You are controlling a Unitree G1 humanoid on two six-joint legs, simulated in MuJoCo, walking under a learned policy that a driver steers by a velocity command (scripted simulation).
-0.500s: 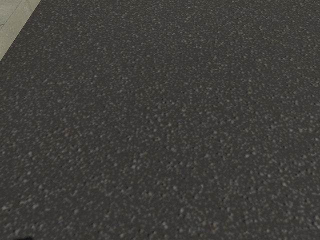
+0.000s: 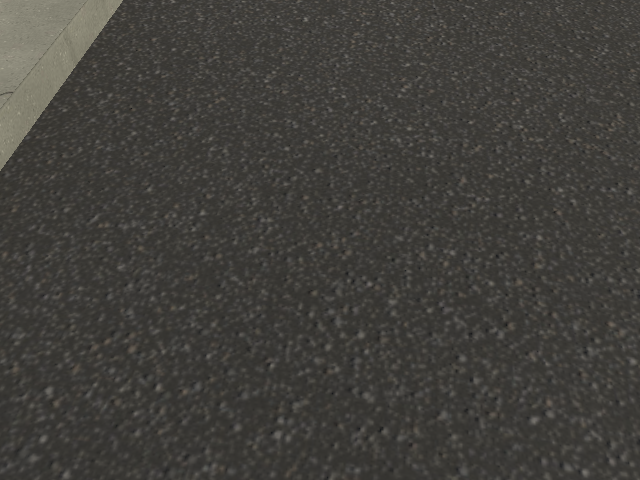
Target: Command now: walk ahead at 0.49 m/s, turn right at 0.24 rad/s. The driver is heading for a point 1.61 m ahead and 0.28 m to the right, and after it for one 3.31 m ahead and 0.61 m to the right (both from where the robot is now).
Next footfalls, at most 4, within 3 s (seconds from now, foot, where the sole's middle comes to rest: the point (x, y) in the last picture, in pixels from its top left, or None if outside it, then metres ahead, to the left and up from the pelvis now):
0.20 right None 0.32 -0.13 -0.91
0.62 left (327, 465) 0.59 -0.02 -0.91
1.08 right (430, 408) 0.71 -0.28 -0.91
1.60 left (343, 314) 1.00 -0.08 -0.91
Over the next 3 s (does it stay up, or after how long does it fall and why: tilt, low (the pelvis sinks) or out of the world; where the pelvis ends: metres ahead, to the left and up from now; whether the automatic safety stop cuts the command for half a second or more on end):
stays up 1.58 -0.24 -0.13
